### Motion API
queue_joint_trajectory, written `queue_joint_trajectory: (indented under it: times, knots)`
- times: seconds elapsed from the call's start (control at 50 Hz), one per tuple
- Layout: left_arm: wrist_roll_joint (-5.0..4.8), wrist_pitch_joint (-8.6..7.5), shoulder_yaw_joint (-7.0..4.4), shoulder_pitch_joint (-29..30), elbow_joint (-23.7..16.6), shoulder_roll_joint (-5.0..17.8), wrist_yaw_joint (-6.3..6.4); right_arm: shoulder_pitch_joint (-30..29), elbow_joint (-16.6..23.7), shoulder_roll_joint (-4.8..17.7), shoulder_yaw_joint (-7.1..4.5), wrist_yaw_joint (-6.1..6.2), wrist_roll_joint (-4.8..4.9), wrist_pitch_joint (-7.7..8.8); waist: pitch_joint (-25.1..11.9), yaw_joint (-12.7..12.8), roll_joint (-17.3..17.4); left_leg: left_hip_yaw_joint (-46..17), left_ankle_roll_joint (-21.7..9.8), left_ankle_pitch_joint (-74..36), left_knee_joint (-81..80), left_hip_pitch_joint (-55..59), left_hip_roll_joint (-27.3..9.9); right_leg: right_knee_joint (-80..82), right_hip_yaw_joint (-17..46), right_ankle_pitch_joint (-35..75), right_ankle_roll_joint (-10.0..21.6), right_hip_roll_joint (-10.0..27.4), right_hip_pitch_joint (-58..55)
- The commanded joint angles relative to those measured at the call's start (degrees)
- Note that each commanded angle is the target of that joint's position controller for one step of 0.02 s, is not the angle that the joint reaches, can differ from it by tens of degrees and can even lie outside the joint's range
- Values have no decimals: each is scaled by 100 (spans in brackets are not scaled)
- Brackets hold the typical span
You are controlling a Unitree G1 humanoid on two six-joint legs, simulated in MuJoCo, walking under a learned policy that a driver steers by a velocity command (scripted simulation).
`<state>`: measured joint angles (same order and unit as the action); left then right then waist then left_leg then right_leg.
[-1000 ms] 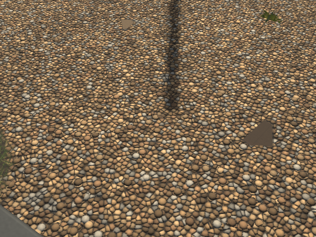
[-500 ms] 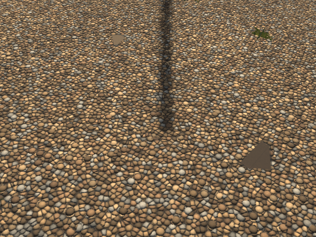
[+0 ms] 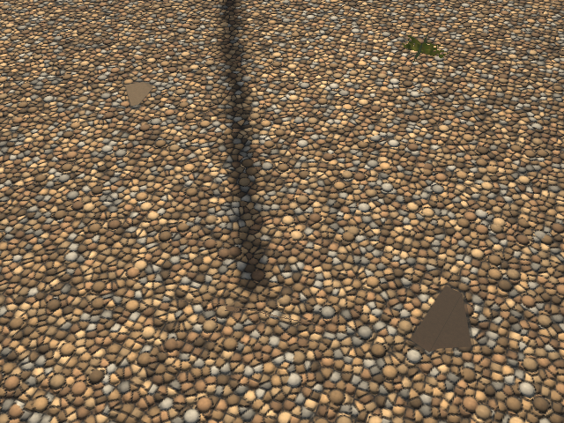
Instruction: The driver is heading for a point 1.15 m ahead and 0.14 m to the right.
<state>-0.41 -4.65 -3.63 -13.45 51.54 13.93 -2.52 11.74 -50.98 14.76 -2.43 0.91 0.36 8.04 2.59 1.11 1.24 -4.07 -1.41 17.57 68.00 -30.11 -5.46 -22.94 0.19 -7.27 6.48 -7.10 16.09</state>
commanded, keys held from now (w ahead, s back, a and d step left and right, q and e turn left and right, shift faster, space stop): w+e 0.20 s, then e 0.40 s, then no key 0.20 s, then q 0.20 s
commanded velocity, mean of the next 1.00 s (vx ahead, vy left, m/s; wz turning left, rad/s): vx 0.21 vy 0.00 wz -0.41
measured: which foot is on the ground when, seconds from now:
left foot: up 0.00-0.28, down 0.30-0.76, up 0.78-1.00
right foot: down 0.00-0.30, up 0.32-0.74, down 0.76-1.00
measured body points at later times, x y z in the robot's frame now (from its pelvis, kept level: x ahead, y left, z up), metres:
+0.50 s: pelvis +0.25 +0.05 +0.00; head +0.30 +0.05 +0.45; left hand +0.43 +0.30 -0.12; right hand +0.32 -0.24 -0.10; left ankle +0.34 +0.14 -0.74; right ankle +0.19 -0.07 -0.65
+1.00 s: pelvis +0.29 -0.01 +0.00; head +0.30 -0.04 +0.45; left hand +0.56 +0.13 -0.08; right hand +0.26 -0.31 -0.13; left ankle +0.34 +0.13 -0.70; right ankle +0.27 -0.11 -0.74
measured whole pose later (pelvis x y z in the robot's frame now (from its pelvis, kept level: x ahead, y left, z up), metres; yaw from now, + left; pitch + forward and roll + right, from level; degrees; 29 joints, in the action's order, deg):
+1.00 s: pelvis +0.29 -0.01 +0.00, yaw -24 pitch +1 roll +0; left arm 1.4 -0.2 -1.8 -5.8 40.0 11.8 0.8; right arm 10.8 -49.4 16.9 -3.4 0.9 0.7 -1.6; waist 1.3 -1.9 2.4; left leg 0.0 4.7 24.9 49.4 -23.5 -3.6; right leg -27.1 -3.5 -12.7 2.8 -0.7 15.5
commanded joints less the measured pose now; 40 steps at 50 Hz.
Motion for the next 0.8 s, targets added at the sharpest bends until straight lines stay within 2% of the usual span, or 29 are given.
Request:
queue_joint_trajectory:
  times: [0.02,0.06,0.12,0.18,0.2,0.24,0.26,0.28,0.3,0.32,0.34,0.36,0.38,0.4,0.44,0.48,0.52,0.56,0.62,0.68,0.72,0.74,0.76,0.78,0.8]
  knots:
    - [-13,-132,-141,256,-491,772,116,407,313,473,-172,92,-124,-113,-192,-336,-300,47,227,-517,-765,-143,-191,1377,1527,702,1073,1421,303]
    - [-25,-115,-181,-56,-464,916,219,-232,561,469,-173,116,-145,-132,-42,-140,-372,112,359,-1289,-1763,-310,-65,1386,1417,581,966,1285,379]
    - [-82,-49,-207,-410,-435,972,292,-1003,805,318,-108,58,-88,-85,-38,162,-508,158,379,-2292,-3254,2,266,1211,1322,268,689,1104,291]
    - [-130,4,-218,-690,-369,962,319,-1406,1000,420,-111,-24,6,-48,-126,317,-579,57,392,-2416,-3774,169,411,936,1683,10,608,1288,-135]
    - [-143,27,-214,-751,-359,928,333,-1460,1051,502,-129,-56,15,-26,-155,312,-570,-25,368,-2285,-3946,167,425,744,1860,-53,583,1365,-387]
    - [-111,114,-238,-732,-398,959,387,-1433,1122,690,-187,-101,-30,39,-197,195,-661,-51,261,-1818,-4231,306,546,140,2140,648,443,1409,-804]
    - [-88,162,-249,-667,-459,962,414,-1217,1090,765,-219,-108,-47,77,-318,68,-765,-6,167,-1663,-4349,584,599,-227,2235,1065,337,1352,-939]
    - [-81,195,-221,-524,-567,869,425,-754,988,857,-267,-93,-94,115,-584,-196,-764,98,17,-1981,-4643,1250,570,-797,2146,1428,141,1089,-904]
    - [-26,184,-131,-401,-749,618,414,-52,926,1133,-335,-64,-219,143,-1316,-505,-496,-371,-337,-2938,-4369,2620,-146,-2035,1857,1052,-108,756,-371]
    - [71,160,-26,-1289,-750,196,403,422,930,1466,-378,-27,-286,59,-2178,-225,944,-1797,-1043,-5053,-3813,4582,-1650,-3760,1183,-2393,-482,14,1105]
    - [-108,138,-11,-1814,-850,519,379,727,803,1417,-407,-81,-119,-84,-2847,-171,1978,-3471,-1684,-4009,-4123,5240,-2458,-5019,992,-3443,-616,97,2213]
    - [-193,212,-152,-1448,-769,1041,413,385,1043,900,-284,-68,-117,-160,-2252,-307,999,-2946,-1452,-3289,-4321,4652,-2083,-5526,1109,-2944,-759,465,2522]
    - [-154,309,-213,-811,-932,1193,437,52,1121,670,-202,-32,-119,-241,-1597,-371,477,-1984,-1188,-3366,-4386,3898,-1763,-5520,799,-2516,-875,621,2613]
    - [-102,408,-251,-577,-988,1152,455,-240,1139,584,-148,-28,-129,-300,-1141,-260,206,-1337,-1104,-3718,-4499,3135,-1435,-5356,672,-2293,-983,790,2443]
    - [-103,560,-226,-657,-1084,788,448,-478,1049,663,-174,-34,-192,-349,-719,7,495,-568,-1030,-3536,-4894,2058,-1034,-4771,435,-1965,-1008,1006,1854]
    - [-124,620,-176,-585,-1242,543,446,-545,999,783,-234,-24,-206,-354,-655,32,669,-174,-1179,-3650,-5166,1859,-1006,-4235,243,-1733,-1049,1012,1722]
    - [-79,639,-172,-391,-1424,534,424,-542,972,919,-299,23,-153,-388,-844,7,582,-25,-1305,-3788,-5238,2049,-1204,-3731,236,-1362,-1043,1099,1684]
    - [-63,655,-172,-228,-1538,555,369,-660,992,985,-329,61,-97,-460,-979,-9,532,249,-1284,-3464,-5299,2081,-1248,-3208,173,-897,-992,1152,1424]
    - [-48,700,-180,116,-1714,604,268,-686,955,1079,-357,50,-44,-553,-852,-107,580,591,-1168,-2664,-5333,1905,-1196,-2490,-21,-628,-859,1097,960]
    - [-15,736,-205,368,-1894,656,200,-499,821,1207,-389,-20,58,-607,-734,-174,611,510,-1081,-2351,-5099,2141,-1300,-1801,-122,-905,-679,953,739]
    - [-2,706,-220,218,-1862,637,164,-566,762,1226,-380,-34,161,-642,-724,-13,588,583,-827,-2082,-4658,2153,-1199,-740,-281,-419,-476,785,196]
    - [24,680,-264,75,-1792,758,182,-372,661,1060,-327,-45,168,-649,-759,8,442,732,-561,-1833,-4278,1912,-991,-155,-241,139,-335,696,-408]
    - [39,663,-363,-107,-1798,1134,258,-71,588,739,-218,-79,11,-636,-1022,-49,-298,1148,-78,-947,-3452,1344,-585,88,547,1767,-117,1334,-1327]
    - [144,668,-377,-35,-2002,1566,355,24,746,406,-62,-158,-289,-612,-1128,-240,-1784,1405,475,1907,-1914,-66,111,-99,2197,3828,658,2759,-2101]
    - [227,574,-294,-163,-1937,1305,322,-271,793,694,-163,-106,-163,-640,-1389,111,-1389,598,573,2224,-1028,-223,180,38,2349,3362,1365,3049,-1523]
